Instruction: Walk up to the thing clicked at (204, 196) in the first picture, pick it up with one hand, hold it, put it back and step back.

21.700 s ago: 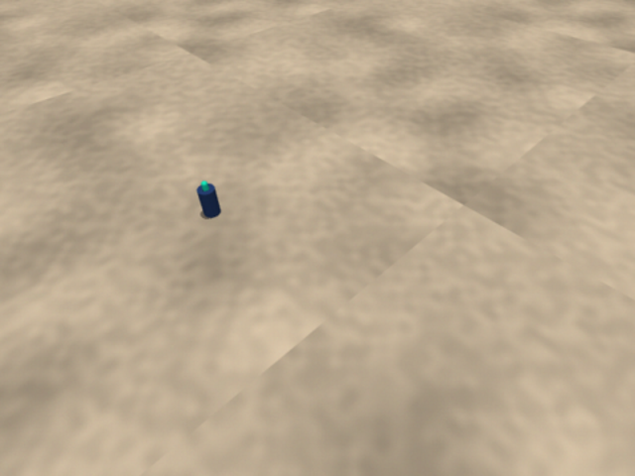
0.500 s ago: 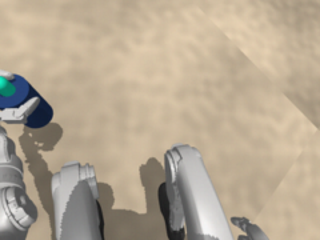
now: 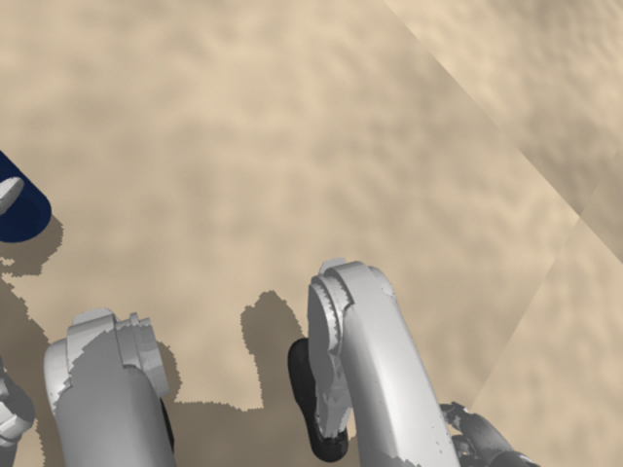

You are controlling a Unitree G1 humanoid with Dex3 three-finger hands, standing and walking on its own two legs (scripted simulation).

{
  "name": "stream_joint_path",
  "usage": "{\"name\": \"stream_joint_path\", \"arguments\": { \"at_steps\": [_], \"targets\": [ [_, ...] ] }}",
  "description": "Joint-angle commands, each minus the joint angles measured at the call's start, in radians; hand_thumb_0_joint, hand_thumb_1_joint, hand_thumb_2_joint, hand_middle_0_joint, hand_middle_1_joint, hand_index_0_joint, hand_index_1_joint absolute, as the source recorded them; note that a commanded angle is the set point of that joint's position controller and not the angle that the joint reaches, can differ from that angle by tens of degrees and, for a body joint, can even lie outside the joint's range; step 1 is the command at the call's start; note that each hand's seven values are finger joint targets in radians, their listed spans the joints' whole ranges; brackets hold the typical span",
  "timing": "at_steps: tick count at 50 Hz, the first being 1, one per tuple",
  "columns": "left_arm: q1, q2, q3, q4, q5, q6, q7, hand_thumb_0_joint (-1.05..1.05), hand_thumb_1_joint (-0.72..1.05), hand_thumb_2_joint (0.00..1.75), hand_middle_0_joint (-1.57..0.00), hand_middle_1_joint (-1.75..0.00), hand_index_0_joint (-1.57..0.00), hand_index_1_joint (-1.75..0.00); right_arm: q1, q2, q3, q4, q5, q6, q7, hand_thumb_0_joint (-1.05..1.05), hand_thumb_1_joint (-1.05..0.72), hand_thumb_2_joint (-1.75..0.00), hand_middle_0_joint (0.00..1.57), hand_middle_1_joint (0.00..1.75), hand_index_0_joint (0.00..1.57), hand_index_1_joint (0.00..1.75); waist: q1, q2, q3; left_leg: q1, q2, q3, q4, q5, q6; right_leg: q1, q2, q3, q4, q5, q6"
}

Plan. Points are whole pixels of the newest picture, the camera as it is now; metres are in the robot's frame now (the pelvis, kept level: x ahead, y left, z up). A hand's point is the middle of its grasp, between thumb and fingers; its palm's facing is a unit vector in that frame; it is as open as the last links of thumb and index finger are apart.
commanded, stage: crouch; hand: left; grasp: from the side
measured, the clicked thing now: out of the picture +0.49 +0.29 -0.12
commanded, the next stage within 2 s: lower in 0.10 s
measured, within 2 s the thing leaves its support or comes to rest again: neither
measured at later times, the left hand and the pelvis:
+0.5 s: hand out of the picture +0.49 +0.30 -0.15, palm faces +0.36 -0.93 -0.07, open 8.8 cm; pelvis +0.00 +0.01 -0.02, yaw -3 degrees
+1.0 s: hand out of the picture +0.49 +0.30 -0.18, palm faces +0.38 -0.92 -0.07, open 8.8 cm; pelvis -0.01 +0.01 -0.02, yaw -6 degrees
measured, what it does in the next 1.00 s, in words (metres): stands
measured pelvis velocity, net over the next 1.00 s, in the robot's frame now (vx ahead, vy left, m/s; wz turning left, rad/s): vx -0.01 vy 0.01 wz -0.10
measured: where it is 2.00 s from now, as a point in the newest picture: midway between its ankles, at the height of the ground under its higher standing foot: (245, 448)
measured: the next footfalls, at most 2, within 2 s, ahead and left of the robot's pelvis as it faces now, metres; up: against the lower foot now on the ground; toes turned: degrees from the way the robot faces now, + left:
none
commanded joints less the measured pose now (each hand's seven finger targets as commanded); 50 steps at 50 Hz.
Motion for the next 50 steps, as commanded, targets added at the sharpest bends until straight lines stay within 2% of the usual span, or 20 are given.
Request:
{"name": "stream_joint_path", "arguments": {
  "at_steps": [1, 2, 4, 6, 8, 10, 13, 15, 16, 21, 23, 25, 28, 31, 36, 40, 41, 43, 49, 50],
  "targets": [
    [-0.467, 0.372, 0.019, -0.339, -0.051, -0.155, 0.002, 0.00, 0.20, 1.22, -1.21, -1.35, -1.22, -1.35, 0.150, -0.285, -0.071, -0.023, -0.014, 0.008, -0.015, 0.00, -0.93, -0.91, 0.20, 0.30, 0.20, 0.30, -0.016, 0.466, -0.782, 0.530, 0.018, 0.110, -0.234, 0.180, 0.043, 0.386, 0.031, -0.083, -0.209, 0.238, -0.065],
    [-0.459, 0.363, 0.019, -0.321, -0.056, -0.157, 0.001, 0.00, 0.19, 1.23, -1.21, -1.36, -1.23, -1.36, 0.148, -0.292, -0.065, -0.025, -0.015, 0.008, -0.014, 0.00, -0.93, -0.91, 0.20, 0.30, 0.20, 0.30, -0.029, 0.465, -0.768, 0.535, 0.019, 0.102, -0.233, 0.188, 0.042, 0.387, 0.030, -0.091, -0.203, 0.246, -0.065],
    [-0.435, 0.386, 0.032, -0.304, -0.053, -0.159, 0.013, 0.00, 0.22, 1.22, -1.22, -1.35, -1.23, -1.34, 0.143, -0.300, -0.058, -0.027, -0.019, 0.010, -0.013, 0.00, -0.93, -0.91, 0.20, 0.30, 0.20, 0.30, -0.023, 0.463, -0.764, 0.540, 0.021, 0.095, -0.228, 0.193, 0.041, 0.381, 0.030, -0.096, -0.197, 0.248, -0.064],
    [-0.444, 0.366, 0.017, -0.316, -0.056, -0.164, 0.013, 0.00, 0.19, 1.23, -1.21, -1.36, -1.23, -1.36, 0.140, -0.304, -0.051, -0.037, -0.024, 0.012, -0.010, 0.00, -0.93, -0.91, 0.20, 0.30, 0.20, 0.30, -0.032, 0.469, -0.766, 0.553, 0.020, 0.093, -0.220, 0.212, 0.040, 0.400, 0.032, -0.099, -0.198, 0.269, -0.062],
    [-0.449, 0.392, 0.011, -0.313, -0.044, -0.167, 0.015, 0.00, 0.20, 1.24, -1.23, -1.37, -1.24, -1.37, 0.127, -0.310, -0.045, -0.037, -0.027, 0.013, -0.009, 0.00, -0.92, -0.91, 0.20, 0.30, 0.20, 0.30, -0.035, 0.485, -0.733, 0.539, 0.022, 0.091, -0.218, 0.202, 0.038, 0.383, 0.033, -0.103, -0.187, 0.260, -0.065],
    [-0.420, 0.424, 0.043, -0.308, -0.044, -0.168, 0.025, 0.00, 0.18, 1.25, -1.24, -1.38, -1.25, -1.38, 0.129, -0.313, -0.039, -0.043, -0.030, 0.018, -0.008, 0.00, -0.92, -0.91, 0.20, 0.30, 0.20, 0.30, -0.024, 0.475, -0.743, 0.530, 0.021, 0.094, -0.208, 0.206, 0.039, 0.413, 0.036, -0.101, -0.193, 0.268, -0.062],
    [-0.401, 0.368, 0.015, -0.241, -0.047, -0.168, 0.033, 0.00, 0.10, 1.23, -1.24, -1.41, -1.25, -1.40, 0.110, -0.319, -0.025, -0.054, -0.035, 0.020, -0.003, 0.00, -0.93, -0.91, 0.20, 0.30, 0.20, 0.30, -0.044, 0.457, -0.686, 0.515, 0.023, 0.084, -0.208, 0.184, 0.036, 0.381, 0.037, -0.118, -0.186, 0.249, -0.064],
    [-0.393, 0.397, 0.032, -0.196, -0.047, -0.179, 0.047, 0.00, 0.11, 1.23, -1.23, -1.40, -1.25, -1.40, 0.101, -0.329, -0.009, -0.055, -0.041, 0.024, -0.001, 0.00, -0.92, -0.91, 0.20, 0.30, 0.20, 0.30, -0.062, 0.446, -0.648, 0.501, 0.025, 0.072, -0.199, 0.168, 0.038, 0.370, 0.041, -0.129, -0.182, 0.240, -0.062],
    [-0.416, 0.375, 0.000, -0.191, -0.043, -0.189, 0.047, 0.00, 0.12, 1.22, -1.22, -1.39, -1.24, -1.38, 0.087, -0.331, 0.002, -0.064, -0.045, 0.022, 0.000, 0.00, -0.92, -0.91, 0.20, 0.30, 0.20, 0.30, -0.077, 0.443, -0.621, 0.493, 0.026, 0.067, -0.199, 0.158, 0.038, 0.362, 0.041, -0.136, -0.179, 0.235, -0.062],
    [-0.430, 0.473, 0.021, -0.187, -0.028, -0.230, 0.057, 0.00, 0.13, 1.22, -1.23, -1.39, -1.25, -1.39, 0.065, -0.349, 0.035, -0.069, -0.066, 0.024, 0.003, 0.00, -0.91, -0.91, 0.20, 0.30, 0.20, 0.30, -0.087, 0.464, -0.629, 0.516, 0.033, 0.057, -0.181, 0.170, 0.036, 0.391, 0.047, -0.143, -0.171, 0.250, -0.057],
    [-0.419, 0.461, 0.013, -0.171, -0.038, -0.240, 0.055, 0.00, 0.14, 1.22, -1.20, -1.38, -1.22, -1.37, 0.047, -0.355, 0.048, -0.078, -0.074, 0.020, 0.003, 0.00, -0.91, -0.91, 0.20, 0.30, 0.20, 0.30, -0.094, 0.476, -0.631, 0.538, 0.036, 0.052, -0.168, 0.177, 0.036, 0.398, 0.050, -0.148, -0.167, 0.260, -0.054],
    [-0.425, 0.503, 0.031, -0.174, -0.040, -0.258, 0.063, 0.00, 0.15, 1.20, -1.21, -1.37, -1.23, -1.36, 0.039, -0.368, 0.060, -0.075, -0.080, 0.020, 0.002, 0.00, -0.92, -0.91, 0.20, 0.30, 0.20, 0.30, -0.101, 0.513, -0.625, 0.568, 0.041, 0.037, -0.179, 0.181, 0.030, 0.382, 0.050, -0.160, -0.156, 0.257, -0.057],
    [-0.413, 0.502, 0.024, -0.152, -0.048, -0.276, 0.070, 0.00, 0.14, 1.18, -1.18, -1.35, -1.20, -1.34, 0.020, -0.372, 0.080, -0.080, -0.091, 0.021, 0.001, 0.00, -0.92, -0.91, 0.20, 0.30, 0.20, 0.30, -0.114, 0.516, -0.600, 0.555, 0.042, 0.032, -0.166, 0.181, 0.030, 0.397, 0.052, -0.165, -0.156, 0.266, -0.053],
    [-0.407, 0.547, 0.027, -0.162, -0.037, -0.290, 0.082, 0.00, 0.14, 1.20, -1.18, -1.36, -1.21, -1.35, 0.008, -0.379, 0.096, -0.080, -0.103, 0.022, 0.000, 0.00, -0.92, -0.91, 0.20, 0.30, 0.20, 0.30, -0.113, 0.542, -0.605, 0.585, 0.047, 0.023, -0.161, 0.216, 0.027, 0.407, 0.054, -0.171, -0.149, 0.290, -0.052],
    [-0.386, 0.530, -0.003, -0.116, -0.034, -0.300, 0.084, 0.00, 0.12, 1.20, -1.16, -1.36, -1.18, -1.35, -0.020, -0.388, 0.119, -0.084, -0.117, 0.028, -0.003, 0.00, -0.91, -0.91, 0.20, 0.30, 0.20, 0.30, -0.135, 0.544, -0.567, 0.599, 0.054, 0.006, -0.149, 0.246, 0.024, 0.405, 0.058, -0.185, -0.146, 0.316, -0.049],
    [-0.380, 0.550, -0.001, -0.099, -0.039, -0.313, 0.093, 0.00, 0.13, 1.22, -1.16, -1.37, -1.19, -1.35, -0.045, -0.402, 0.135, -0.097, -0.123, 0.033, -0.005, 0.00, -0.91, -0.90, 0.20, 0.30, 0.20, 0.30, -0.135, 0.542, -0.547, 0.603, 0.058, -0.007, -0.145, 0.245, 0.023, 0.404, 0.061, -0.198, -0.142, 0.313, -0.046],
    [-0.366, 0.569, 0.014, -0.074, -0.041, -0.316, 0.097, 0.00, 0.14, 1.22, -1.18, -1.38, -1.21, -1.37, -0.042, -0.404, 0.144, -0.097, -0.124, 0.037, -0.006, 0.00, -0.91, -0.90, 0.20, 0.30, 0.20, 0.30, -0.146, 0.532, -0.539, 0.586, 0.058, -0.014, -0.147, 0.236, 0.025, 0.418, 0.062, -0.205, -0.144, 0.310, -0.044],
    [-0.354, 0.548, 0.002, -0.051, -0.048, -0.321, 0.100, 0.00, 0.15, 1.23, -1.18, -1.38, -1.20, -1.36, -0.057, -0.402, 0.154, -0.113, -0.128, 0.036, -0.007, 0.00, -0.90, -0.90, 0.20, 0.30, 0.20, 0.30, -0.145, 0.506, -0.531, 0.571, 0.057, -0.015, -0.141, 0.237, 0.026, 0.441, 0.066, -0.205, -0.149, 0.318, -0.041],
    [-0.324, 0.565, -0.016, 0.001, -0.047, -0.330, 0.107, 0.00, 0.17, 1.26, -1.19, -1.40, -1.22, -1.39, -0.095, -0.413, 0.173, -0.129, -0.132, 0.040, -0.016, 0.00, -0.89, -0.90, 0.20, 0.30, 0.20, 0.30, -0.155, 0.473, -0.473, 0.528, 0.063, -0.020, -0.139, 0.172, 0.030, 0.419, 0.074, -0.216, -0.157, 0.276, -0.040],
    [-0.336, 0.551, -0.033, -0.005, -0.048, -0.334, 0.106, 0.00, 0.16, 1.26, -1.18, -1.40, -1.21, -1.39, -0.103, -0.413, 0.174, -0.133, -0.133, 0.041, -0.017, 0.00, -0.89, -0.90, 0.20, 0.30, 0.20, 0.30, -0.159, 0.474, -0.461, 0.523, 0.063, -0.023, -0.141, 0.164, 0.030, 0.413, 0.074, -0.216, -0.155, 0.272, -0.040]
  ]
}}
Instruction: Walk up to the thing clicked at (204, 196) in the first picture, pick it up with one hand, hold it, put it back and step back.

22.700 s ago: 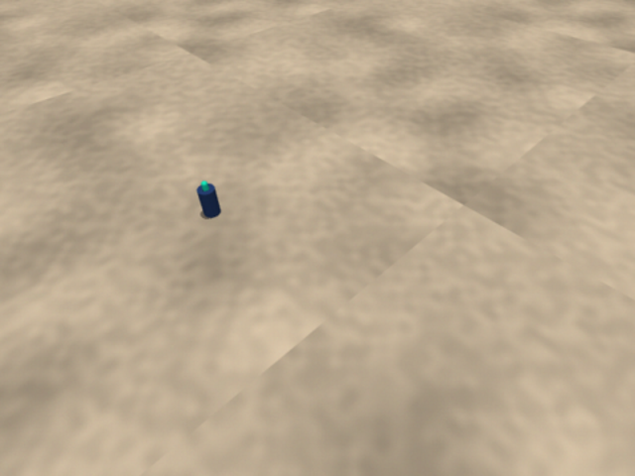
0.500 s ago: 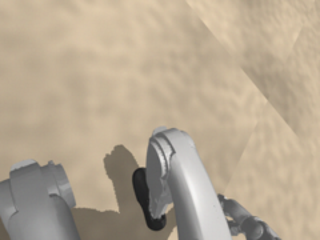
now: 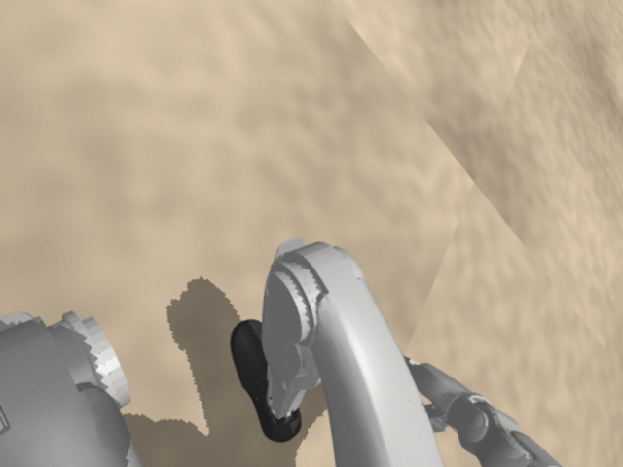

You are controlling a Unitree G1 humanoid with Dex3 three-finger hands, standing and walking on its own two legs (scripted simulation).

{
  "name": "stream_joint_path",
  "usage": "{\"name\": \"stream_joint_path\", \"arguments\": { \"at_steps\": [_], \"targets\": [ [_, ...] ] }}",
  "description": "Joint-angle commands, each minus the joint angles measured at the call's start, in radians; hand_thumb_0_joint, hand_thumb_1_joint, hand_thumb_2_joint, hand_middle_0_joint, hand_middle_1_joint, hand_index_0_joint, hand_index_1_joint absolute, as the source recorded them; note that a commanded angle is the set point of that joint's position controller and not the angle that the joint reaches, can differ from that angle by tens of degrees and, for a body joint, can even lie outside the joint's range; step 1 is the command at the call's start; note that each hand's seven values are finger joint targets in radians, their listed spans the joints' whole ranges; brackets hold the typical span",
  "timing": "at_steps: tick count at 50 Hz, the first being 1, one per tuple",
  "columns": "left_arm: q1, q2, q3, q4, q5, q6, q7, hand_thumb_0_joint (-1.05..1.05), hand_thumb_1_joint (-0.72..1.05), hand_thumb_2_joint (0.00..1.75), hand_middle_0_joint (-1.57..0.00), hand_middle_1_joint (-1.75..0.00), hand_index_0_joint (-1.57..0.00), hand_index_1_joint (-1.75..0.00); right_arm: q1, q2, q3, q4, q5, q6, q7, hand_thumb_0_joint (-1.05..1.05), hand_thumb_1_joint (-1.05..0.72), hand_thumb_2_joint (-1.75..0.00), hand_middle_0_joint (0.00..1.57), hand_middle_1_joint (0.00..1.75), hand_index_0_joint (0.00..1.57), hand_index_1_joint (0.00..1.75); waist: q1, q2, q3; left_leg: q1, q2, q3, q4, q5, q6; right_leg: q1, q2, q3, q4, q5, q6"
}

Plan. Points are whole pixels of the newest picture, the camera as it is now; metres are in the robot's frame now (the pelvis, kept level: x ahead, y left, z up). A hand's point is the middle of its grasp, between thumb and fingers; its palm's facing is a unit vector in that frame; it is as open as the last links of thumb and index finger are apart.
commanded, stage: loosen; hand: left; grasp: from the side
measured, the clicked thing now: out of the picture +0.47 +0.33 -0.20
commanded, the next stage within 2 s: open in 0.28 s
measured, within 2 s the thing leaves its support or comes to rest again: rests again in 1.08 s
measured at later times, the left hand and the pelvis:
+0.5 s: hand out of the picture +0.47 +0.34 -0.15, palm faces +0.47 -0.88 -0.03, open 10.4 cm; pelvis -0.01 +0.01 +0.00, yaw -1 degrees
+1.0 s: hand out of the picture +0.48 +0.35 -0.14, palm faces +0.51 -0.86 -0.01, open 17.1 cm; pelvis +0.00 +0.01 +0.00, yaw -1 degrees
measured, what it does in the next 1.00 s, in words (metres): stands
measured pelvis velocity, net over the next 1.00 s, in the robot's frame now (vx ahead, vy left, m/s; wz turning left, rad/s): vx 0.00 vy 0.01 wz -0.03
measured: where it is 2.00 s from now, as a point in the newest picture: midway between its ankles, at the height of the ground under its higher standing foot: (194, 448)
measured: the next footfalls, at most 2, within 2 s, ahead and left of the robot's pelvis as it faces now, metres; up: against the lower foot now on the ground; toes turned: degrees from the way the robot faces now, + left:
none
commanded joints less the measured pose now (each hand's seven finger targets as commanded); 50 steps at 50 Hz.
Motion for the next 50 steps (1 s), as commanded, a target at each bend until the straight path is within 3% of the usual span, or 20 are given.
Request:
{"name": "stream_joint_path", "arguments": {
  "at_steps": [1, 2, 5, 9, 12, 13, 15, 19, 22, 26, 37, 39, 42, 44, 50],
  "targets": [
    [-0.322, 0.282, -0.002, -0.215, -0.027, -0.133, 0.009, 0.00, 0.18, 1.26, -1.20, -1.40, -1.23, -1.39, 0.067, -0.352, -0.100, -0.012, -0.010, 0.017, -0.025, 0.00, -0.89, -0.90, 0.20, 0.30, 0.20, 0.30, -0.109, 0.633, -0.646, 0.475, 0.071, 0.119, -0.284, 0.195, 0.027, 0.313, 0.028, -0.123, -0.174, 0.248, -0.079],
    [-0.305, 0.287, 0.005, -0.204, -0.029, -0.132, 0.011, 0.00, 0.18, 1.19, -1.24, -1.38, -1.27, -1.36, 0.071, -0.351, -0.097, -0.010, -0.010, 0.018, -0.025, 0.00, -0.90, -0.90, 0.20, 0.30, 0.20, 0.30, -0.106, 0.622, -0.658, 0.481, 0.072, 0.119, -0.278, 0.198, 0.027, 0.323, 0.030, -0.123, -0.177, 0.252, -0.078],
    [-0.318, 0.293, 0.004, -0.221, -0.039, -0.144, 0.010, 0.00, 0.05, 0.95, -1.08, -1.15, -1.12, -1.12, 0.059, -0.352, -0.091, -0.018, -0.011, 0.020, -0.028, 0.00, -0.90, -0.89, 0.20, 0.30, 0.20, 0.30, -0.104, 0.625, -0.651, 0.471, 0.071, 0.116, -0.280, 0.178, 0.028, 0.323, 0.033, -0.128, -0.179, 0.241, -0.077],
    [-0.331, 0.266, -0.014, -0.229, -0.057, -0.149, 0.001, 0.00, -0.08, 0.73, -0.97, -1.00, -1.01, -0.97, 0.046, -0.345, -0.086, -0.024, -0.009, 0.015, -0.030, 0.00, -0.91, -0.89, 0.20, 0.30, 0.20, 0.30, -0.106, 0.611, -0.656, 0.465, 0.073, 0.117, -0.270, 0.185, 0.032, 0.337, 0.038, -0.124, -0.183, 0.255, -0.074],
    [-0.318, 0.277, -0.014, -0.223, -0.048, -0.148, 0.002, 0.00, -0.09, 0.68, -0.94, -0.94, -0.97, -0.91, 0.053, -0.348, -0.085, -0.024, -0.009, 0.016, -0.032, 0.00, -0.91, -0.89, 0.20, 0.30, 0.20, 0.30, -0.109, 0.624, -0.666, 0.484, 0.075, 0.110, -0.277, 0.209, 0.027, 0.338, 0.038, -0.131, -0.175, 0.270, -0.077],
    [-0.324, 0.280, -0.024, -0.223, -0.044, -0.146, 0.002, 0.00, -0.11, 0.65, -0.92, -0.91, -0.95, -0.88, 0.042, -0.345, -0.085, -0.026, -0.008, 0.016, -0.032, 0.00, -0.91, -0.89, 0.20, 0.30, 0.20, 0.30, -0.100, 0.621, -0.647, 0.465, 0.074, 0.114, -0.274, 0.187, 0.030, 0.323, 0.039, -0.127, -0.178, 0.252, -0.079],
    [-0.317, 0.259, -0.027, -0.206, -0.043, -0.142, 0.004, 0.00, -0.11, 0.61, -0.88, -0.86, -0.92, -0.83, 0.048, -0.348, -0.087, -0.026, -0.009, 0.019, -0.033, 0.00, -0.91, -0.89, 0.20, 0.30, 0.20, 0.30, -0.115, 0.618, -0.632, 0.473, 0.075, 0.108, -0.283, 0.183, 0.028, 0.314, 0.038, -0.137, -0.177, 0.249, -0.079],
    [-0.298, 0.264, -0.025, -0.166, -0.031, -0.133, 0.012, 0.00, -0.16, 0.50, -0.79, -0.74, -0.82, -0.71, 0.043, -0.351, -0.085, -0.033, -0.008, 0.028, -0.029, 0.00, -0.91, -0.89, 0.20, 0.30, 0.20, 0.30, -0.112, 0.618, -0.598, 0.469, 0.077, 0.100, -0.300, 0.152, 0.026, 0.284, 0.039, -0.146, -0.177, 0.218, -0.082],
    [-0.290, 0.264, -0.021, -0.146, -0.031, -0.127, 0.016, 0.00, -0.29, 0.39, -0.56, -0.54, -0.58, -0.52, 0.038, -0.349, -0.083, -0.041, -0.005, 0.033, -0.027, 0.00, -0.90, -0.90, 0.20, 0.30, 0.20, 0.30, -0.109, 0.607, -0.579, 0.457, 0.078, 0.097, -0.307, 0.134, 0.027, 0.271, 0.039, -0.147, -0.178, 0.200, -0.084],
    [-0.286, 0.249, -0.029, -0.122, -0.031, -0.120, 0.011, 0.00, -0.37, 0.30, -0.46, -0.42, -0.47, -0.41, 0.041, -0.351, -0.077, -0.048, -0.006, 0.039, -0.026, 0.00, -0.91, -0.90, 0.20, 0.30, 0.20, 0.30, -0.121, 0.591, -0.565, 0.447, 0.078, 0.089, -0.308, 0.139, 0.028, 0.274, 0.040, -0.156, -0.182, 0.210, -0.080],
    [-0.275, 0.253, -0.028, -0.101, -0.029, -0.109, -0.003, 0.00, -0.47, 0.08, -0.17, -0.13, -0.19, -0.12, 0.051, -0.346, -0.074, -0.055, -0.003, 0.049, -0.023, 0.00, -0.90, -0.90, 0.20, 0.30, 0.20, 0.30, -0.114, 0.583, -0.566, 0.444, 0.081, 0.089, -0.302, 0.170, 0.030, 0.285, 0.044, -0.156, -0.182, 0.232, -0.081],
    [-0.272, 0.247, -0.025, -0.096, -0.033, -0.104, -0.004, 0.00, -0.51, 0.10, -0.10, -0.11, -0.11, -0.10, 0.053, -0.344, -0.072, -0.057, -0.004, 0.050, -0.021, 0.00, -0.88, -0.89, 0.20, 0.30, 0.20, 0.30, -0.115, 0.574, -0.562, 0.429, 0.080, 0.092, -0.301, 0.165, 0.033, 0.295, 0.045, -0.152, -0.186, 0.231, -0.081],
    [-0.291, 0.273, -0.006, -0.137, -0.053, -0.113, -0.013, 0.00, -0.54, 0.09, -0.07, -0.09, -0.08, -0.08, 0.053, -0.348, -0.072, -0.061, -0.002, 0.049, -0.023, 0.00, -0.88, -0.90, 0.20, 0.30, 0.20, 0.30, -0.111, 0.562, -0.587, 0.422, 0.080, 0.101, -0.286, 0.159, 0.039, 0.318, 0.047, -0.145, -0.195, 0.232, -0.075],
    [-0.302, 0.316, 0.017, -0.182, -0.058, -0.114, -0.021, 0.00, -0.54, 0.09, -0.06, -0.08, -0.07, -0.07, 0.054, -0.348, -0.070, -0.059, 0.001, 0.051, -0.028, 0.00, -0.88, -0.90, 0.20, 0.30, 0.20, 0.30, -0.092, 0.595, -0.613, 0.442, 0.084, 0.107, -0.287, 0.185, 0.036, 0.336, 0.047, -0.138, -0.190, 0.248, -0.076],
    [-0.323, 0.467, 0.100, -0.315, -0.038, -0.065, -0.045, 0.00, -0.53, 0.08, -0.05, -0.08, -0.06, -0.06, 0.086, -0.346, -0.087, -0.039, 0.014, 0.067, -0.041, 0.00, -0.89, -0.90, 0.20, 0.30, 0.20, 0.30, -0.047, 0.693, -0.684, 0.495, 0.090, 0.120, -0.312, 0.212, 0.026, 0.337, 0.041, -0.121, -0.178, 0.249, -0.086]
  ]
}}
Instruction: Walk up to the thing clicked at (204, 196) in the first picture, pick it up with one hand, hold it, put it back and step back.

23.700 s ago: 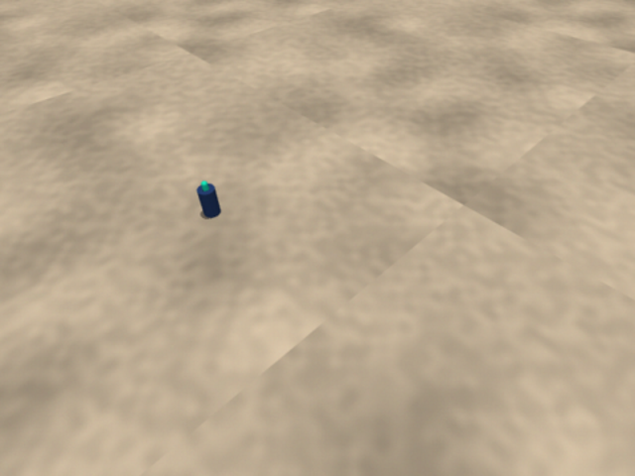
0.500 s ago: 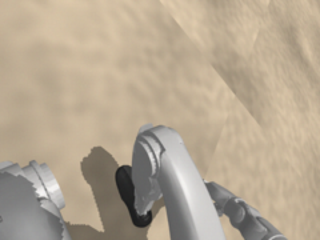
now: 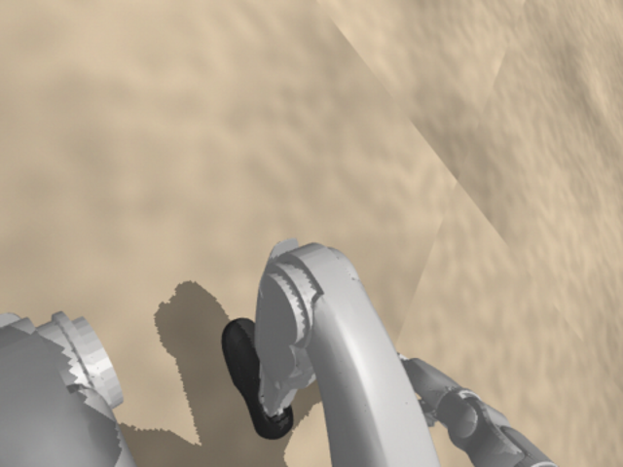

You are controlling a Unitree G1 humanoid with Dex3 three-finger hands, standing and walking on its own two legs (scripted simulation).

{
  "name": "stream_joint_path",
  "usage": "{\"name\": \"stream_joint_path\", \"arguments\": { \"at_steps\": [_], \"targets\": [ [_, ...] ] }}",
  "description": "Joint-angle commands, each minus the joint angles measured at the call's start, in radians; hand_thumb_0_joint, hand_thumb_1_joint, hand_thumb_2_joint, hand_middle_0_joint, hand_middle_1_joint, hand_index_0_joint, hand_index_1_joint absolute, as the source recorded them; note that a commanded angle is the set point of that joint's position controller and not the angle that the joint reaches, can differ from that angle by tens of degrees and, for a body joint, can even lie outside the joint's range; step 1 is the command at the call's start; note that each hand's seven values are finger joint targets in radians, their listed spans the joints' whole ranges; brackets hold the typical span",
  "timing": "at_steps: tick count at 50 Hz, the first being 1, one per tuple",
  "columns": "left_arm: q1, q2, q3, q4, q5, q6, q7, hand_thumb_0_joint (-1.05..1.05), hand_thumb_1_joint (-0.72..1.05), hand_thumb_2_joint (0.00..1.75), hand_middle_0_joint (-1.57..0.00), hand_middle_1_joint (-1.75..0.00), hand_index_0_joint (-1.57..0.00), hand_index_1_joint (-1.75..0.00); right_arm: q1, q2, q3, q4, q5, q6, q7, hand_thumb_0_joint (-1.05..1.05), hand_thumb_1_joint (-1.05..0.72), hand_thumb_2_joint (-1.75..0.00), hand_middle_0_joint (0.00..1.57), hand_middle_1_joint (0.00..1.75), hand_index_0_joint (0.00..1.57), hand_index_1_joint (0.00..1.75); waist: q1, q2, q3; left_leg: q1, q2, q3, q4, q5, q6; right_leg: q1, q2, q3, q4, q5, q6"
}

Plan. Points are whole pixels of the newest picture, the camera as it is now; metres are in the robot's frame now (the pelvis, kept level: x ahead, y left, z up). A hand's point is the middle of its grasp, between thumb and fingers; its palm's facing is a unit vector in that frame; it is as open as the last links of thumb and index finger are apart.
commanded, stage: withdraw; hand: left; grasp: from the side
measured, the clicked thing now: out of the picture +0.47 +0.34 -0.20
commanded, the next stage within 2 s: rise in 0.12 s
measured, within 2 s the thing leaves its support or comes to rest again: rests again in 0.08 s
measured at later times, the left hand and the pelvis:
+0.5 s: hand out of the picture +0.43 +0.45 -0.08, palm faces +0.54 -0.81 -0.24, open 17.2 cm; pelvis +0.00 +0.00 +0.02, yaw +4 degrees
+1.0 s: hand out of the picture +0.27 +0.36 +0.10, palm faces +0.35 -0.80 -0.50, open 17.4 cm; pelvis +0.02 -0.02 +0.19, yaw +13 degrees
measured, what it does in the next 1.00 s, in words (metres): rises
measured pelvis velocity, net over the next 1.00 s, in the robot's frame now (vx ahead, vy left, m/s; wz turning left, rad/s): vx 0.02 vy -0.02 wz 0.22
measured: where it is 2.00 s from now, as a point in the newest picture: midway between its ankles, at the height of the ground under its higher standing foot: (187, 449)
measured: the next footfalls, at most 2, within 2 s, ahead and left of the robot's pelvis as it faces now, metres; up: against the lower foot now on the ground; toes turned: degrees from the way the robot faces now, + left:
none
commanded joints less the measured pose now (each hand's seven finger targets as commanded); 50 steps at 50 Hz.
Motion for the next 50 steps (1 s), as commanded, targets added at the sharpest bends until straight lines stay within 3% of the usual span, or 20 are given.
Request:
{"name": "stream_joint_path", "arguments": {
  "at_steps": [1, 3, 7, 11, 12, 13, 14, 16, 19, 21, 25, 28, 30, 32, 36, 38, 41, 43, 45, 50],
  "targets": [
    [-0.267, 0.424, 0.076, -0.290, -0.005, -0.034, -0.019, 0.00, -0.55, 0.07, -0.05, -0.07, -0.07, -0.06, 0.102, -0.350, -0.134, 0.019, 0.004, 0.030, -0.031, 0.00, -0.89, -0.90, 0.20, 0.30, 0.20, 0.30, -0.040, 0.722, -0.697, 0.483, 0.071, 0.139, -0.315, 0.209, 0.008, 0.332, 0.022, -0.103, -0.156, 0.224, -0.089],
    [-0.240, 0.381, 0.060, -0.282, -0.006, 0.006, -0.046, 0.00, -0.57, 0.06, -0.06, -0.07, -0.07, -0.06, 0.118, -0.346, -0.146, 0.025, 0.015, 0.037, -0.034, 0.00, -0.90, -0.90, 0.20, 0.30, 0.20, 0.30, -0.038, 0.750, -0.674, 0.507, 0.072, 0.136, -0.341, 0.213, 0.000, 0.282, 0.018, -0.108, -0.148, 0.210, -0.095],
    [-0.194, 0.309, 0.050, -0.241, -0.033, 0.086, -0.103, 0.00, -0.59, 0.05, -0.05, -0.08, -0.07, -0.06, 0.142, -0.341, -0.172, 0.012, 0.042, 0.040, -0.038, 0.00, -0.89, -0.90, 0.20, 0.30, 0.20, 0.30, -0.039, 0.667, -0.652, 0.450, 0.068, 0.135, -0.347, 0.201, 0.012, 0.258, 0.015, -0.109, -0.159, 0.202, -0.096],
    [-0.178, 0.192, -0.028, -0.192, -0.049, 0.146, -0.156, 0.00, -0.57, 0.05, -0.03, -0.08, -0.06, -0.05, 0.180, -0.328, -0.190, 0.026, 0.063, 0.034, -0.037, 0.00, -0.87, -0.89, 0.20, 0.30, 0.20, 0.30, -0.060, 0.560, -0.625, 0.388, 0.061, 0.134, -0.335, 0.160, 0.029, 0.245, 0.012, -0.109, -0.181, 0.181, -0.090],
    [-0.183, 0.218, -0.016, -0.204, -0.045, 0.154, -0.158, 0.00, -0.49, 0.05, -0.04, -0.01, -0.04, -0.01, 0.186, -0.330, -0.195, 0.019, 0.066, 0.032, -0.037, 0.00, -0.82, -0.89, 0.20, 0.30, 0.20, 0.30, -0.054, 0.554, -0.637, 0.381, 0.059, 0.136, -0.334, 0.165, 0.030, 0.248, 0.012, -0.108, -0.180, 0.183, -0.092],
    [-0.135, 0.357, 0.040, -0.080, 0.083, 0.233, -0.103, 0.00, -0.49, 0.07, -0.05, -0.08, -0.05, -0.07, 0.183, -0.307, -0.237, 0.024, 0.102, 0.043, -0.031, 0.00, -0.90, -0.91, 0.20, 0.30, 0.20, 0.30, 0.013, 0.607, -0.713, 0.454, 0.051, 0.164, -0.373, 0.203, 0.026, 0.242, 0.000, -0.083, -0.190, 0.186, -0.098],
    [-0.208, 0.309, 0.003, -0.155, 0.076, 0.260, -0.092, 0.00, -0.50, 0.07, -0.06, -0.07, -0.05, -0.07, 0.185, -0.297, -0.238, 0.013, 0.109, 0.050, -0.028, 0.00, -0.91, -0.91, 0.20, 0.30, 0.20, 0.30, -0.006, 0.608, -0.722, 0.446, 0.058, 0.162, -0.377, 0.201, 0.024, 0.216, 0.002, -0.084, -0.187, 0.181, -0.102],
    [-0.258, 0.327, 0.010, -0.230, 0.105, 0.303, -0.076, 0.00, -0.53, 0.07, -0.07, -0.09, -0.06, -0.09, 0.221, -0.292, -0.260, 0.015, 0.117, 0.066, -0.019, 0.00, -0.92, -0.91, 0.20, 0.30, 0.20, 0.30, -0.006, 0.645, -0.763, 0.466, 0.052, 0.180, -0.377, 0.198, 0.029, 0.222, -0.002, -0.072, -0.198, 0.183, -0.101],
    [-0.294, 0.480, 0.086, -0.374, 0.157, 0.389, -0.034, 0.00, -0.56, 0.07, -0.09, -0.10, -0.08, -0.10, 0.249, -0.281, -0.296, 0.018, 0.136, 0.073, -0.013, 0.00, -0.97, -0.92, 0.20, 0.30, 0.20, 0.30, 0.063, 0.732, -0.833, 0.498, 0.045, 0.210, -0.395, 0.210, 0.028, 0.206, -0.011, -0.043, -0.183, 0.171, -0.107],
    [-0.285, 0.471, 0.087, -0.452, 0.176, 0.441, -0.018, 0.00, -0.49, 0.16, -0.07, -0.09, -0.07, -0.09, 0.268, -0.268, -0.328, 0.009, 0.150, 0.086, -0.008, 0.00, -0.90, -0.90, 0.20, 0.30, 0.20, 0.30, 0.089, 0.788, -0.895, 0.550, 0.041, 0.225, -0.427, 0.204, 0.021, 0.192, -0.015, -0.026, -0.184, 0.156, -0.112],
    [-0.123, 0.303, 0.046, -0.534, 0.180, 0.554, 0.004, 0.00, -0.46, 0.11, -0.06, -0.07, -0.06, -0.07, 0.308, -0.241, -0.397, 0.006, 0.183, 0.090, -0.003, 0.00, -0.90, -0.90, 0.20, 0.30, 0.20, 0.30, 0.136, 0.792, -0.957, 0.604, 0.031, 0.260, -0.478, 0.217, 0.015, 0.175, -0.018, -0.008, -0.215, 0.161, -0.118],
    [-0.025, 0.158, -0.027, -0.636, 0.163, 0.626, 0.009, 0.00, -0.46, 0.11, -0.06, -0.07, -0.06, -0.07, 0.327, -0.217, -0.455, 0.011, 0.221, 0.089, -0.003, 0.00, -0.90, -0.90, 0.20, 0.30, 0.20, 0.30, 0.166, 0.747, -0.971, 0.591, 0.020, 0.276, -0.534, 0.178, 0.022, 0.142, -0.022, 0.008, -0.261, 0.125, -0.128],
    [0.078, 0.005, -0.114, -0.661, 0.149, 0.679, 0.005, 0.00, -0.54, 0.06, -0.05, -0.06, -0.05, -0.06, 0.360, -0.197, -0.490, 0.038, 0.245, 0.086, -0.002, 0.00, -0.90, -0.90, 0.20, 0.30, 0.20, 0.30, 0.165, 0.684, -0.943, 0.582, 0.016, 0.279, -0.569, 0.148, 0.028, 0.133, -0.027, 0.018, -0.303, 0.105, -0.129],
    [0.125, 0.035, -0.094, -0.818, 0.137, 0.716, 0.017, 0.00, -0.54, 0.06, -0.06, -0.06, -0.05, -0.06, 0.355, -0.184, -0.530, 0.017, 0.276, 0.083, -0.011, 0.00, -0.90, -0.90, 0.20, 0.30, 0.20, 0.30, 0.214, 0.622, -1.024, 0.594, 0.009, 0.290, -0.615, 0.117, 0.041, 0.176, -0.031, 0.045, -0.356, 0.080, -0.130],
    [0.277, -0.099, -0.173, -0.885, 0.121, 0.796, 0.028, 0.00, -0.55, 0.06, -0.05, -0.05, -0.05, -0.06, 0.330, -0.157, -0.569, -0.015, 0.321, 0.079, -0.031, 0.00, -0.90, -0.90, 0.20, 0.30, 0.20, 0.30, 0.217, 0.510, -0.950, 0.602, 0.013, 0.264, -0.737, 0.003, 0.053, 0.187, -0.039, 0.069, -0.449, 0.003, -0.128],
    [0.283, -0.051, -0.148, -1.058, 0.114, 0.811, 0.044, 0.00, -0.55, 0.06, -0.05, -0.05, -0.05, -0.06, 0.325, -0.141, -0.579, -0.032, 0.333, 0.074, -0.052, 0.00, -0.90, -0.90, 0.20, 0.30, 0.20, 0.30, 0.244, 0.495, -1.017, 0.653, 0.010, 0.268, -0.793, -0.011, 0.057, 0.279, -0.044, 0.088, -0.510, -0.008, -0.124],
    [0.358, -0.094, -0.177, -1.174, 0.102, 0.846, 0.066, 0.00, -0.51, 0.08, -0.06, -0.06, -0.06, -0.06, 0.309, -0.109, -0.581, -0.065, 0.348, 0.057, -0.077, 0.00, -0.89, -0.90, 0.20, 0.30, 0.20, 0.30, 0.248, 0.459, -1.036, 0.720, 0.005, 0.279, -0.877, -0.038, 0.061, 0.388, -0.050, 0.115, -0.612, -0.031, -0.118],
    [0.489, -0.197, -0.222, -1.080, 0.096, 0.872, 0.078, 0.00, -0.54, 0.06, -0.05, -0.05, -0.05, -0.06, 0.300, -0.091, -0.580, -0.069, 0.351, 0.036, -0.096, 0.00, -0.89, -0.90, 0.20, 0.30, 0.20, 0.30, 0.238, 0.401, -1.002, 0.747, 0.003, 0.290, -0.901, -0.005, 0.063, 0.435, -0.055, 0.126, -0.664, -0.012, -0.116],
    [0.456, -0.161, -0.207, -1.207, 0.094, 0.875, 0.097, 0.00, -0.54, 0.06, -0.05, -0.05, -0.05, -0.06, 0.316, -0.075, -0.586, -0.071, 0.350, 0.021, -0.117, 0.00, -0.89, -0.90, 0.20, 0.30, 0.20, 0.30, 0.261, 0.451, -1.062, 0.839, 0.002, 0.313, -0.935, 0.070, 0.059, 0.527, -0.061, 0.145, -0.718, 0.041, -0.117],
    [0.565, -0.280, -0.269, -1.180, 0.079, 0.911, 0.128, 0.00, -0.57, 0.04, -0.05, -0.05, -0.05, -0.05, 0.320, -0.039, -0.582, -0.069, 0.353, -0.021, -0.151, 0.00, -0.89, -0.90, 0.20, 0.30, 0.20, 0.30, 0.250, 0.396, -0.984, 0.933, -0.003, 0.346, -1.025, 0.163, 0.062, 0.686, -0.068, 0.167, -0.858, 0.106, -0.111]
  ]
}}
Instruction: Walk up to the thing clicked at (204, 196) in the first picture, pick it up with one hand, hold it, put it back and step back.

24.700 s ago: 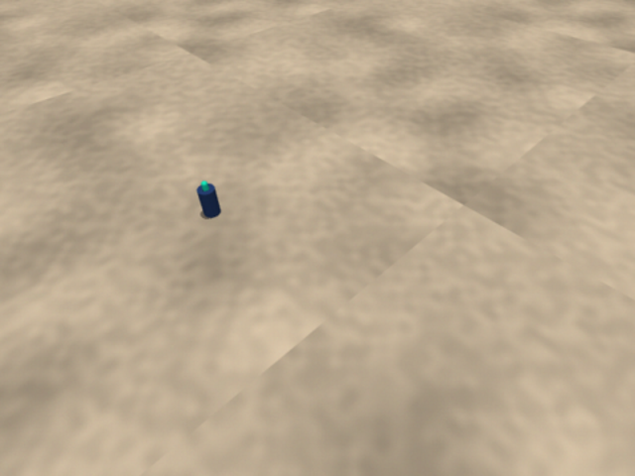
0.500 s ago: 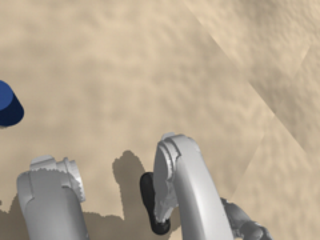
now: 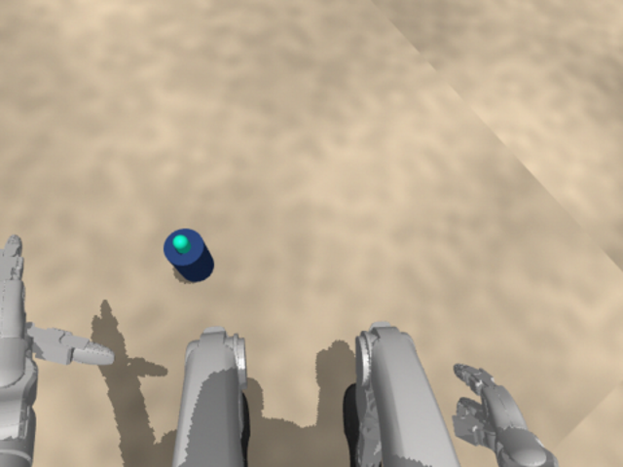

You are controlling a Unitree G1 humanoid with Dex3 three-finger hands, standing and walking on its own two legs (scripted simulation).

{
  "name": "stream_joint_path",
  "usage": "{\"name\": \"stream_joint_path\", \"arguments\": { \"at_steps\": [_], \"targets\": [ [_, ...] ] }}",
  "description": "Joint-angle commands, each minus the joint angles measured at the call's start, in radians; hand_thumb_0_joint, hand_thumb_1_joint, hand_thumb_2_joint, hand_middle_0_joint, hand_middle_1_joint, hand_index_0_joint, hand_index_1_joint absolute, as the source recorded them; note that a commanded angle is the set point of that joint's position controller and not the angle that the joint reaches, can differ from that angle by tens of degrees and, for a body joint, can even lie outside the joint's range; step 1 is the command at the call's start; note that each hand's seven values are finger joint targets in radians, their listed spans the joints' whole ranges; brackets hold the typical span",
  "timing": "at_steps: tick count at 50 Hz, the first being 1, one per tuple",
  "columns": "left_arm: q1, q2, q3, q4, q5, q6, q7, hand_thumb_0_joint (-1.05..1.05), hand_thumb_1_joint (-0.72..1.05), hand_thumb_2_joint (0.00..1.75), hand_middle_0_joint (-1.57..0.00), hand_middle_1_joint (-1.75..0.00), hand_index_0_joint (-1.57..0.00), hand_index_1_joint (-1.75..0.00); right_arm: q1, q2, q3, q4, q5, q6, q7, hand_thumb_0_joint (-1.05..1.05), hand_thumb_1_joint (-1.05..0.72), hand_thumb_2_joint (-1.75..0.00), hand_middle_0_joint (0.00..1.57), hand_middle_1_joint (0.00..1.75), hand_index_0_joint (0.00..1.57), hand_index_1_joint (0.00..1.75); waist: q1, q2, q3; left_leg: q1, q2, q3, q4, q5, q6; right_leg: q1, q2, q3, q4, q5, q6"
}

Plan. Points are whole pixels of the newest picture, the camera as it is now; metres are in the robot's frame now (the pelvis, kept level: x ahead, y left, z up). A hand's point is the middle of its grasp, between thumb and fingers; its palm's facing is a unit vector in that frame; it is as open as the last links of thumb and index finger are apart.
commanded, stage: home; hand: left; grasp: from the side
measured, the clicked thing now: (188, 254) +0.50 +0.24 -0.39
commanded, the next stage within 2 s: none
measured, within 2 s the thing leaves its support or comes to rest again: neither
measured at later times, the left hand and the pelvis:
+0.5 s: hand (33, 355) +0.26 +0.23 +0.11, palm faces +0.18 -0.92 -0.35, open 17.5 cm; pelvis +0.06 +0.00 +0.19, yaw +3 degrees
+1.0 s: hand out of the picture +0.23 +0.20 +0.18, palm faces +0.19 -0.94 -0.30, open 17.5 cm; pelvis +0.07 +0.00 +0.23, yaw +5 degrees
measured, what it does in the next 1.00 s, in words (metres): rises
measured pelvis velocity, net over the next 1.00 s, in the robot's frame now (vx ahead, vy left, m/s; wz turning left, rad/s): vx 0.07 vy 0.00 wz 0.08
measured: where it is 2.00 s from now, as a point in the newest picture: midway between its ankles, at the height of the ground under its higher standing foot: (299, 459)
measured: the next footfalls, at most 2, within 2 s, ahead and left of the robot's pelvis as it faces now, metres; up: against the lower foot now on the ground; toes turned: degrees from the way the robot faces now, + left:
none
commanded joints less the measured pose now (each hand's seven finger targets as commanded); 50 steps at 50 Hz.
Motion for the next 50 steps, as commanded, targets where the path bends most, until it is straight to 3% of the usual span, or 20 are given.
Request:
{"name": "stream_joint_path", "arguments": {
  "at_steps": [1, 3, 4, 5, 6, 9, 11, 12, 15, 16, 24, 28, 31, 33, 35, 37, 39, 41, 44, 50],
  "targets": [
    [-0.093, 0.234, 0.068, -0.241, -0.018, -0.029, 0.053, 0.00, -0.57, 0.04, -0.05, -0.05, -0.05, -0.05, 0.118, -0.158, -0.086, -0.087, -0.004, -0.056, -0.050, 0.00, -0.89, -0.90, 0.20, 0.30, 0.20, 0.30, -0.007, 0.115, -0.543, 0.556, -0.031, 0.057, -0.344, 0.107, 0.054, 0.443, 0.028, 0.014, -0.390, 0.129, -0.046],
    [0.000, 0.131, 0.008, -0.175, -0.026, -0.003, 0.054, 0.00, -0.61, 0.02, -0.04, -0.04, -0.04, -0.04, 0.118, -0.148, -0.084, -0.093, -0.002, -0.074, -0.057, 0.00, -0.89, -0.90, 0.20, 0.30, 0.20, 0.30, -0.018, 0.083, -0.492, 0.592, -0.031, 0.063, -0.387, 0.149, 0.054, 0.511, 0.025, 0.014, -0.444, 0.174, -0.042],
    [-0.017, 0.155, 0.024, -0.239, -0.032, 0.001, 0.062, 0.00, -0.58, 0.04, -0.05, -0.05, -0.05, -0.05, 0.125, -0.147, -0.086, -0.094, 0.000, -0.081, -0.064, 0.00, -0.89, -0.90, 0.20, 0.30, 0.20, 0.30, -0.005, 0.087, -0.504, 0.628, -0.031, 0.066, -0.408, 0.173, 0.053, 0.558, 0.021, 0.022, -0.474, 0.197, -0.039],
    [0.083, 0.093, -0.008, -0.128, -0.030, 0.019, 0.061, 0.00, -0.60, 0.02, -0.04, -0.04, -0.04, -0.04, 0.124, -0.144, -0.085, -0.094, 0.002, -0.088, -0.066, 0.00, -0.89, -0.90, 0.20, 0.30, 0.20, 0.30, -0.013, 0.057, -0.461, 0.644, -0.032, 0.068, -0.432, 0.208, 0.054, 0.588, 0.021, 0.018, -0.498, 0.235, -0.038],
    [0.071, 0.078, -0.025, -0.168, -0.034, 0.026, 0.063, 0.00, -0.59, 0.03, -0.05, -0.04, -0.04, -0.05, 0.129, -0.140, -0.083, -0.097, 0.003, -0.094, -0.068, 0.00, -0.89, -0.90, 0.20, 0.30, 0.20, 0.30, -0.013, 0.054, -0.454, 0.668, -0.030, 0.068, -0.455, 0.231, 0.055, 0.617, 0.022, 0.012, -0.512, 0.262, -0.038],
    [0.088, 0.103, -0.010, -0.262, -0.041, 0.047, 0.081, 0.00, -0.58, 0.04, -0.05, -0.05, -0.05, -0.05, 0.138, -0.134, -0.081, -0.112, 0.008, -0.107, -0.080, 0.00, -0.89, -0.90, 0.20, 0.30, 0.20, 0.30, 0.009, 0.065, -0.463, 0.775, -0.033, 0.070, -0.544, 0.271, 0.051, 0.729, 0.019, 0.011, -0.588, 0.298, -0.039],
    [0.162, 0.025, -0.065, -0.226, -0.048, 0.072, 0.089, 0.00, -0.57, 0.04, -0.05, -0.05, -0.05, -0.05, 0.134, -0.118, -0.070, -0.128, 0.008, -0.120, -0.089, 0.00, -0.89, -0.90, 0.20, 0.30, 0.20, 0.30, -0.006, 0.059, -0.409, 0.811, -0.033, 0.075, -0.598, 0.270, 0.049, 0.784, 0.017, 0.017, -0.646, 0.299, -0.036],
    [0.161, 0.045, -0.047, -0.288, -0.053, 0.077, 0.100, 0.00, -0.55, 0.05, -0.05, -0.05, -0.05, -0.05, 0.142, -0.115, -0.070, -0.122, 0.009, -0.128, -0.095, 0.00, -0.89, -0.90, 0.20, 0.30, 0.20, 0.30, 0.012, 0.060, -0.421, 0.843, -0.035, 0.075, -0.624, 0.281, 0.047, 0.827, 0.015, 0.018, -0.671, 0.307, -0.036],
    [0.260, -0.030, -0.101, -0.265, -0.055, 0.113, 0.116, 0.00, -0.58, 0.04, -0.05, -0.05, -0.05, -0.05, 0.141, -0.112, -0.066, -0.138, 0.009, -0.147, -0.114, 0.00, -0.89, -0.90, 0.20, 0.30, 0.20, 0.30, 0.002, 0.073, -0.349, 0.935, -0.034, 0.075, -0.716, 0.296, 0.039, 0.880, 0.020, 0.003, -0.738, 0.319, -0.041],
    [0.245, -0.008, -0.095, -0.332, -0.056, 0.120, 0.122, 0.00, -0.57, 0.04, -0.05, -0.05, -0.05, -0.05, 0.150, -0.110, -0.067, -0.143, 0.011, -0.154, -0.123, 0.00, -0.90, -0.90, 0.20, 0.30, 0.20, 0.30, 0.005, 0.086, -0.356, 0.973, -0.034, 0.076, -0.739, 0.313, 0.039, 0.912, 0.020, 0.003, -0.765, 0.336, -0.040],
    [0.435, -0.133, -0.223, -0.496, -0.065, 0.206, 0.150, 0.00, -0.53, 0.07, -0.05, -0.06, -0.05, -0.06, 0.166, -0.080, -0.048, -0.175, 0.001, -0.196, -0.174, 0.00, -0.90, -0.90, 0.20, 0.30, 0.20, 0.30, -0.003, 0.103, -0.214, 1.175, -0.035, 0.075, -0.953, 0.324, 0.027, 1.085, 0.027, -0.024, -0.941, 0.350, -0.036],
    [0.499, -0.130, -0.235, -0.654, -0.070, 0.229, 0.155, 0.00, -0.56, 0.05, -0.05, -0.05, -0.05, -0.05, 0.168, -0.072, -0.043, -0.184, -0.005, -0.220, -0.189, 0.00, -0.90, -0.90, 0.20, 0.30, 0.20, 0.30, 0.014, 0.081, -0.172, 1.234, -0.034, 0.069, -1.014, 0.351, 0.027, 1.157, 0.033, -0.037, -0.999, 0.364, -0.035],
    [0.566, -0.148, -0.254, -0.685, -0.072, 0.241, 0.148, 0.00, -0.56, 0.05, -0.05, -0.05, -0.05, -0.05, 0.163, -0.063, -0.037, -0.191, -0.008, -0.236, -0.193, 0.00, -0.90, -0.90, 0.20, 0.30, 0.20, 0.30, 0.015, 0.048, -0.084, 1.234, -0.038, 0.074, -1.043, 0.354, 0.031, 1.174, 0.034, -0.045, -1.040, 0.364, -0.031],
    [0.673, -0.226, -0.302, -0.591, -0.071, 0.254, 0.133, 0.00, -0.57, 0.04, -0.05, -0.05, -0.05, -0.05, 0.149, -0.064, -0.037, -0.208, -0.011, -0.246, -0.189, 0.00, -0.90, -0.90, 0.20, 0.30, 0.20, 0.30, 0.003, 0.009, -0.027, 1.236, -0.035, 0.071, -1.068, 0.328, 0.030, 1.168, 0.040, -0.052, -1.062, 0.336, -0.029],
    [0.584, -0.150, -0.246, -0.762, -0.073, 0.236, 0.133, 0.00, -0.56, 0.05, -0.05, -0.05, -0.05, -0.05, 0.152, -0.070, -0.044, -0.212, -0.011, -0.251, -0.188, 0.00, -0.90, -0.90, 0.20, 0.30, 0.20, 0.30, 0.018, 0.052, -0.047, 1.257, -0.036, 0.070, -1.090, 0.324, 0.025, 1.187, 0.039, -0.051, -1.069, 0.330, -0.031],
    [0.603, -0.149, -0.252, -0.741, -0.070, 0.235, 0.124, 0.00, -0.57, 0.05, -0.05, -0.05, -0.05, -0.05, 0.143, -0.076, -0.045, -0.222, -0.014, -0.262, -0.188, 0.00, -0.90, -0.90, 0.20, 0.30, 0.20, 0.30, 0.010, 0.031, -0.015, 1.256, -0.042, 0.082, -1.088, 0.330, 0.028, 1.189, 0.037, -0.048, -1.090, 0.331, -0.026],
    [0.704, -0.254, -0.311, -0.575, -0.069, 0.245, 0.107, 0.00, -0.56, 0.05, -0.05, -0.05, -0.05, -0.05, 0.148, -0.061, -0.038, -0.215, -0.018, -0.272, -0.181, 0.00, -0.90, -0.90, 0.20, 0.30, 0.20, 0.30, -0.007, -0.026, 0.032, 1.240, -0.041, 0.079, -1.090, 0.316, 0.030, 1.178, 0.040, -0.052, -1.093, 0.322, -0.024],
    [0.572, -0.159, -0.240, -0.737, -0.066, 0.221, 0.111, 0.00, -0.57, 0.04, -0.05, -0.05, -0.05, -0.05, 0.152, -0.071, -0.047, -0.210, -0.021, -0.276, -0.182, 0.00, -0.90, -0.90, 0.20, 0.30, 0.20, 0.30, 0.010, 0.059, -0.024, 1.274, -0.043, 0.077, -1.101, 0.321, 0.023, 1.201, 0.035, -0.045, -1.084, 0.325, -0.030],
    [0.604, -0.193, -0.276, -0.687, -0.060, 0.225, 0.103, 0.00, -0.56, 0.05, -0.05, -0.05, -0.05, -0.05, 0.157, -0.067, -0.044, -0.205, -0.025, -0.289, -0.182, 0.00, -0.90, -0.90, 0.20, 0.30, 0.20, 0.30, -0.002, 0.045, -0.049, 1.307, -0.046, 0.086, -1.089, 0.373, 0.023, 1.216, 0.035, -0.038, -1.085, 0.375, -0.027],
    [0.634, -0.196, -0.271, -0.653, -0.062, 0.227, 0.102, 0.00, -0.56, 0.05, -0.05, -0.05, -0.05, -0.05, 0.152, -0.063, -0.037, -0.187, -0.027, -0.301, -0.185, 0.00, -0.90, -0.90, 0.20, 0.30, 0.20, 0.30, 0.014, 0.035, -0.056, 1.318, -0.050, 0.081, -1.090, 0.393, 0.022, 1.250, 0.032, -0.039, -1.097, 0.396, -0.025]
  ]
}}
